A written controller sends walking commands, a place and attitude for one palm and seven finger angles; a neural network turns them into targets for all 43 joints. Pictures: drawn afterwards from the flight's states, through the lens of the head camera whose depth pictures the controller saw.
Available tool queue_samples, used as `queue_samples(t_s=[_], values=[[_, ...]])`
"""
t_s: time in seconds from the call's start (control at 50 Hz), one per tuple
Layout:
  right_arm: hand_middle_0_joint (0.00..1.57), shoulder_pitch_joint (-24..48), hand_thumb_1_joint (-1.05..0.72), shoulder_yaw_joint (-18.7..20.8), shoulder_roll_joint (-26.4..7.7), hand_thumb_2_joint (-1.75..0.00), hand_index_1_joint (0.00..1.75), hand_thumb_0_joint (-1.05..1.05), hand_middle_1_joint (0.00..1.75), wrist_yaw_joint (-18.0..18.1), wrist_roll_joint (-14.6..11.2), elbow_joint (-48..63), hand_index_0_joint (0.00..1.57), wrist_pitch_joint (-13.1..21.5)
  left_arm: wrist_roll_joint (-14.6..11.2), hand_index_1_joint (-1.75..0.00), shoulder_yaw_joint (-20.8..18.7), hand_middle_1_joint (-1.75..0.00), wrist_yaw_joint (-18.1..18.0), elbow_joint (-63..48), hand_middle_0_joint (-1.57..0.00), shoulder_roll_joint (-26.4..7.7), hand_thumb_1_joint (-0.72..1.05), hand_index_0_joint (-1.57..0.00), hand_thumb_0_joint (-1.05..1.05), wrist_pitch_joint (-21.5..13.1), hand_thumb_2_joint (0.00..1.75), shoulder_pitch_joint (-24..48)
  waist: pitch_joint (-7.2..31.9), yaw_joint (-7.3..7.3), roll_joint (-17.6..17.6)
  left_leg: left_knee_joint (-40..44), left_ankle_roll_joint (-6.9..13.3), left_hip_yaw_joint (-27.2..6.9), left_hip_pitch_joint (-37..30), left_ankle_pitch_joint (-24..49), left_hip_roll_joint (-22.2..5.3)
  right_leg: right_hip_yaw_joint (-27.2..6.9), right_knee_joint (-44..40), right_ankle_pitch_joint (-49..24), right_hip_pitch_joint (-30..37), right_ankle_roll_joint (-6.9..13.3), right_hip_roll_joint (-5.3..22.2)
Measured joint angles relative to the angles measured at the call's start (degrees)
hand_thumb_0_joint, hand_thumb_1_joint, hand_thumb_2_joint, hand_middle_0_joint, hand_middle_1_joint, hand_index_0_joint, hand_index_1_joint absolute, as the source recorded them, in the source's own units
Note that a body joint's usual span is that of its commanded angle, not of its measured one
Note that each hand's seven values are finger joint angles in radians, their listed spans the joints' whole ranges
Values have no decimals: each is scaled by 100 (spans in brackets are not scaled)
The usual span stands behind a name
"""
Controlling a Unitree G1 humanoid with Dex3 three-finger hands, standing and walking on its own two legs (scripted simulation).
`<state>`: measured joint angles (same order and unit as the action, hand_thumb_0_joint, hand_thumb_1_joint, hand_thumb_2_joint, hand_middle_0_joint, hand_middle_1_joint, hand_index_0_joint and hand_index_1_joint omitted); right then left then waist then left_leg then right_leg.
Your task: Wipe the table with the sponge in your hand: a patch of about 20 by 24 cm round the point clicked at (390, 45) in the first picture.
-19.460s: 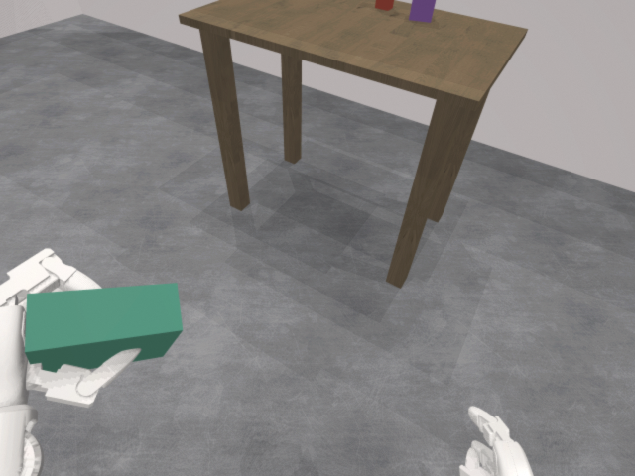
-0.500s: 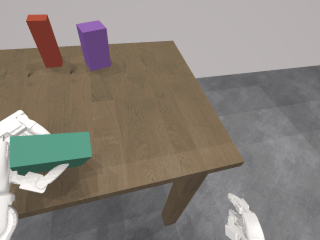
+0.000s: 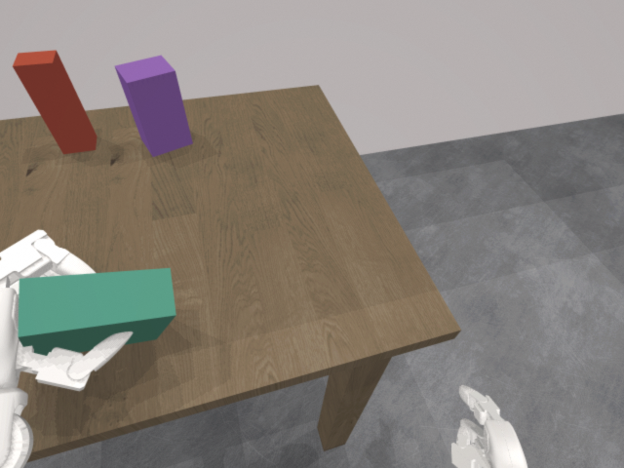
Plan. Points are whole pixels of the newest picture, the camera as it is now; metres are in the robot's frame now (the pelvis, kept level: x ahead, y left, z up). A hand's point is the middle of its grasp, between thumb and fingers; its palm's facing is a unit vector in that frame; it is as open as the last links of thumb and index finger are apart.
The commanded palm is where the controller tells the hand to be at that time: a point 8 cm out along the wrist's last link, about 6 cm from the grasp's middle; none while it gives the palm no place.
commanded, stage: look again from close up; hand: left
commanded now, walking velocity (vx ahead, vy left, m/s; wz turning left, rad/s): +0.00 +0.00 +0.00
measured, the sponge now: (121, 311) +0.23 +0.22 +0.13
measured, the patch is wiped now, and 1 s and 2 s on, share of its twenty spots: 0.00 0.00 0.00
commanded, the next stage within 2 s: shuffle to correct the standing spot in 0.24 s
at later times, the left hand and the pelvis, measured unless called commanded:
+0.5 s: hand (83, 311) +0.22 +0.24 +0.16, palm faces +0.38 -0.84 -0.37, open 8.9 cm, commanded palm +0.16 +0.27 +0.17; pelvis +0.00 -0.01 +0.00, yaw -1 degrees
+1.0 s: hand (150, 312) +0.22 +0.18 +0.16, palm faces +0.27 -0.85 -0.45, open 8.9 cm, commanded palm +0.16 +0.22 +0.17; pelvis -0.02 -0.05 -0.01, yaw -3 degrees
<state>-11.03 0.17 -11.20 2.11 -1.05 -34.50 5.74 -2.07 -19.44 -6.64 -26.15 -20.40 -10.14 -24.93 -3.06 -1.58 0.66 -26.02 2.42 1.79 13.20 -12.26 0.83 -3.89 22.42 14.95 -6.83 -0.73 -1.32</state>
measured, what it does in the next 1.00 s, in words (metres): shifts its weight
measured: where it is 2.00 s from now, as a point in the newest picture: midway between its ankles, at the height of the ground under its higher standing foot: outside the picture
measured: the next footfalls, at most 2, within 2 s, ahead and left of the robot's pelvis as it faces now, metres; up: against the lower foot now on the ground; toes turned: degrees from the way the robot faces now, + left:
none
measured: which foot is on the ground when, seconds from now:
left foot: down 0.00-1.00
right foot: down 0.00-1.00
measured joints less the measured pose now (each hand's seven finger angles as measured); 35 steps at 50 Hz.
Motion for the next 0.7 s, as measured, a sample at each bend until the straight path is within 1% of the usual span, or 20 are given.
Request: queue_samples(t_s=[0.28,0.38,0.44,0.54,0.56,0.6,0.66,0.7], values=[[20,51,-91,22,-4,-90,30,1,30,43,-31,66,21,-100,-43,-140,-10,-141,-15,-106,-84,-74,-40,-84,0,66,107,-91,10,56,-19,47,-37,-8,-67,1,-11,8,13,32,40,36,-12],[20,40,-91,19,-12,-90,30,1,30,58,-34,75,21,-124,-48,-140,15,-141,-19,-86,-84,-41,-40,-84,0,105,107,-94,23,31,-22,67,-41,-11,-87,17,-10,11,7,23,54,39,-11],[20,43,-91,22,13,-90,30,1,30,55,-38,106,21,-142,-69,-140,5,-141,-15,-92,-84,-32,-40,-84,0,134,107,-63,7,-16,3,77,-52,22,-85,31,-27,-22,42,15,16,44,-25],[20,115,-91,25,113,-90,30,1,30,14,-40,241,21,-136,-95,-140,-76,-141,-19,-141,-84,-67,-40,-84,0,176,107,134,-122,-87,102,1,-95,140,-5,41,-63,-108,428,123,-251,72,-54],[20,140,-91,20,134,-90,30,1,30,-8,-42,272,21,-128,-99,-140,-101,-141,-17,-163,-84,-75,-40,-84,0,184,107,159,-161,-107,120,-30,-109,180,12,34,-79,-53,532,145,-324,82,-36],[20,176,-91,7,165,-90,30,1,30,-59,-31,344,21,-127,-113,-140,-126,-141,-7,-205,-84,-73,-40,-84,0,197,107,167,-230,-102,99,-138,-147,230,66,-1,-146,45,660,171,-415,120,-33],[20,155,-91,13,162,-90,30,1,30,-132,-50,391,21,-137,-109,-140,-68,-141,37,-278,-84,-50,-40,-84,0,228,107,147,-293,-13,-80,-383,-232,124,199,-90,-331,173,581,104,-386,202,-198],[20,107,-91,17,152,-90,30,1,30,-159,-59,380,21,-176,-149,-140,-56,-141,61,-392,-84,-52,-40,-84,0,226,107,0,-246,37,-148,-524,-282,75,316,-154,-450,209,529,57,-418,280,-317]])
